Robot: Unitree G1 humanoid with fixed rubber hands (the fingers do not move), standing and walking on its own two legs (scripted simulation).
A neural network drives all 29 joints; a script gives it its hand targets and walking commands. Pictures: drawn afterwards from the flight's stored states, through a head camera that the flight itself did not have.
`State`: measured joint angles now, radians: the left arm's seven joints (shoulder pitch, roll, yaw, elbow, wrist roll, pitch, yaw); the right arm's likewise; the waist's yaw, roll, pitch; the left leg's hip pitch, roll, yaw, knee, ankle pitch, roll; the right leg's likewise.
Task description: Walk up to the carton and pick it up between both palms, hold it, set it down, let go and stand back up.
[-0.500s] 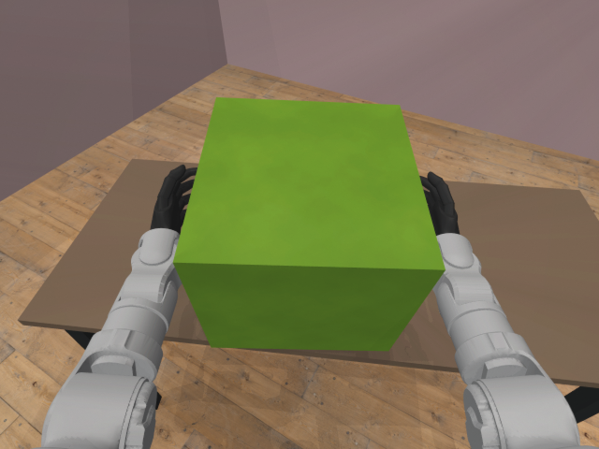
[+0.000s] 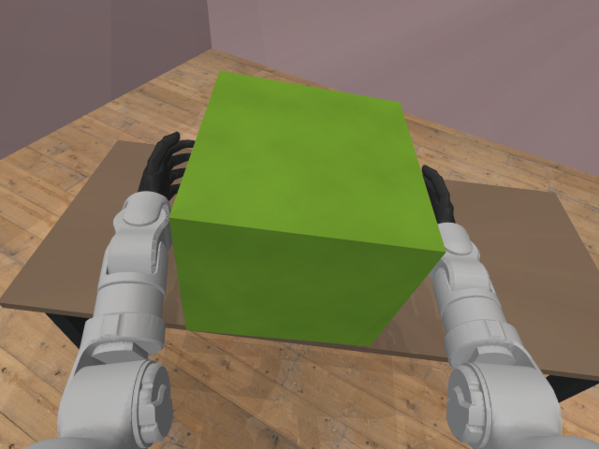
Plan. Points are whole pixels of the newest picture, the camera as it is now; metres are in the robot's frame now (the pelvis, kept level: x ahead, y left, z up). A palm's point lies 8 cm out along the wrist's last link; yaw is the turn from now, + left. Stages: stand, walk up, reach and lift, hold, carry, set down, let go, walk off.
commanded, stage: reach and lift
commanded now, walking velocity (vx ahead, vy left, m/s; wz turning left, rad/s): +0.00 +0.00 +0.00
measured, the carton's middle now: (296, 212) +0.44 +0.01 +0.06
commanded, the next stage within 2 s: hold in 1.64 s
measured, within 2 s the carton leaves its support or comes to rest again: neither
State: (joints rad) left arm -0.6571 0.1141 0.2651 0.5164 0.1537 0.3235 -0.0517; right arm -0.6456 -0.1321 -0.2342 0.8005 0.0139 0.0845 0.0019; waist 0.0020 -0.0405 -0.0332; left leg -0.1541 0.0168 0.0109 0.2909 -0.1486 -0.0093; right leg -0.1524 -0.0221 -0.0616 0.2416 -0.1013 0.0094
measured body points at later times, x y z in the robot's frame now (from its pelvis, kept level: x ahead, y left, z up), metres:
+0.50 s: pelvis +0.01 +0.00 +0.00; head -0.03 +0.02 +0.45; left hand +0.38 +0.18 +0.20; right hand +0.38 -0.20 +0.18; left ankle +0.00 +0.12 -0.75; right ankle +0.02 -0.13 -0.75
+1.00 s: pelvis +0.00 -0.01 +0.00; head -0.05 +0.02 +0.45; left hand +0.39 +0.19 +0.22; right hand +0.39 -0.20 +0.20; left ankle +0.00 +0.12 -0.75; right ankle +0.02 -0.13 -0.75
